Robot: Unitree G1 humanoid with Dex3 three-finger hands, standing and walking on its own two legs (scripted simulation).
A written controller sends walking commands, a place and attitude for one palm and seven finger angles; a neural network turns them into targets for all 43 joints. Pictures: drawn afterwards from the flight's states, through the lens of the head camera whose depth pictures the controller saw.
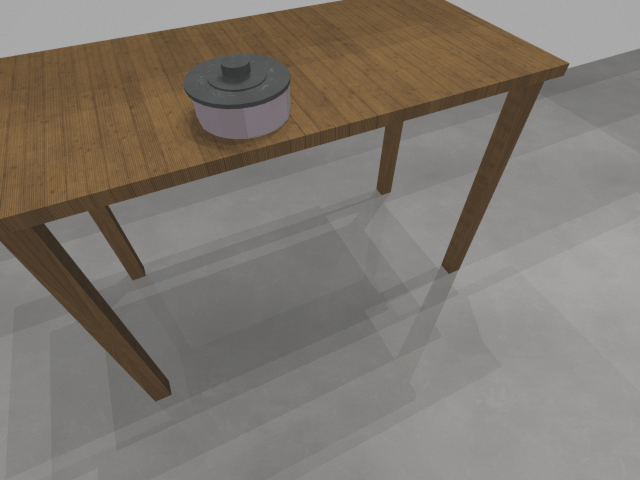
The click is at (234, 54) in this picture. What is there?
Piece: lid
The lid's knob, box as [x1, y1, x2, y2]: [220, 55, 250, 77]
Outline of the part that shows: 221,59 221,69 222,73 225,76 240,77 246,75 250,71 248,58 245,56 230,55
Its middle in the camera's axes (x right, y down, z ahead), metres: -0.16 -0.31 +0.70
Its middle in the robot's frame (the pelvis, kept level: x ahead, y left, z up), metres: +0.75 +0.20 +0.15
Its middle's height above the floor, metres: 0.93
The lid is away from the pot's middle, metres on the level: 0.00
